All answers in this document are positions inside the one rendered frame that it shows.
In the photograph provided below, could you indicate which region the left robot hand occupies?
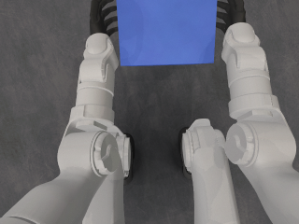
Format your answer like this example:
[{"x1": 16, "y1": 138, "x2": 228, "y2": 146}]
[{"x1": 90, "y1": 0, "x2": 119, "y2": 37}]

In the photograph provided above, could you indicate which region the robot right forearm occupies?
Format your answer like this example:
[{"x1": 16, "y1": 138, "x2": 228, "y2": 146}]
[{"x1": 221, "y1": 22, "x2": 296, "y2": 152}]

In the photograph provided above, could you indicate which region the robot left forearm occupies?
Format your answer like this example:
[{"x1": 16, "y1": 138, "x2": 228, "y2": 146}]
[{"x1": 57, "y1": 33, "x2": 119, "y2": 164}]

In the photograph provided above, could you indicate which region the left robot upper arm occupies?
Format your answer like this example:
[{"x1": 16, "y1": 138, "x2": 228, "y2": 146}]
[{"x1": 0, "y1": 130, "x2": 121, "y2": 224}]

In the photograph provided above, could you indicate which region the robot right thigh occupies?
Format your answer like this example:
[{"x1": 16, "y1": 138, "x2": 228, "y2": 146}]
[{"x1": 182, "y1": 125, "x2": 240, "y2": 224}]

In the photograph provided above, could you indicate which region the carton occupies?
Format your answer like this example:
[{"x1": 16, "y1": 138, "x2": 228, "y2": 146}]
[{"x1": 116, "y1": 0, "x2": 218, "y2": 66}]

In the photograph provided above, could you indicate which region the left robot foot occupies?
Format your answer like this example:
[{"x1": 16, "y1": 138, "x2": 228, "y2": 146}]
[{"x1": 123, "y1": 133, "x2": 135, "y2": 186}]

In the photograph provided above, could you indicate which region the right robot upper arm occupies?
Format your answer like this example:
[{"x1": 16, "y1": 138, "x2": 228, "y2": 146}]
[{"x1": 224, "y1": 120, "x2": 299, "y2": 224}]

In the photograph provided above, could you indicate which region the right robot hand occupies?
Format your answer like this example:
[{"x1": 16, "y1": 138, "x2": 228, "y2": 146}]
[{"x1": 216, "y1": 0, "x2": 246, "y2": 34}]

